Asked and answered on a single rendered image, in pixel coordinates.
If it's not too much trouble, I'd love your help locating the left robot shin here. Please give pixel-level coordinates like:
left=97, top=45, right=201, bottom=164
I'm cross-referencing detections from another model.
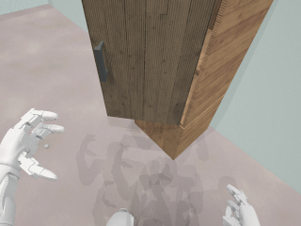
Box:
left=119, top=208, right=128, bottom=213

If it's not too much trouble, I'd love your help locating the robot left hand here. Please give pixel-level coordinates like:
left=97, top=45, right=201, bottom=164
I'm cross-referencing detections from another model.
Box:
left=0, top=108, right=65, bottom=181

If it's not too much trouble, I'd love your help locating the cupboard door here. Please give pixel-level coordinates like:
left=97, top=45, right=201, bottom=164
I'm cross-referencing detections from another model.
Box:
left=81, top=0, right=216, bottom=126

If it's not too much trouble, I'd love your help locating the robot left thigh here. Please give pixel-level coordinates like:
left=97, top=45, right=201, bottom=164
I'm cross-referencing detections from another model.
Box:
left=106, top=211, right=135, bottom=226

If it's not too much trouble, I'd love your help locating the robot right hand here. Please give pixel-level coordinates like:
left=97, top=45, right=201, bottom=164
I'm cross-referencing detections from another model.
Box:
left=222, top=185, right=261, bottom=226

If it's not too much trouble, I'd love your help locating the handle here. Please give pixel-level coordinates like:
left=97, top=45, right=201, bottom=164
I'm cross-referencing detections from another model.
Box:
left=94, top=40, right=109, bottom=82

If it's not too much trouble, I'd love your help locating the robot left forearm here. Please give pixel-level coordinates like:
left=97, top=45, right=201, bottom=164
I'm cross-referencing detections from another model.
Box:
left=0, top=163, right=22, bottom=226

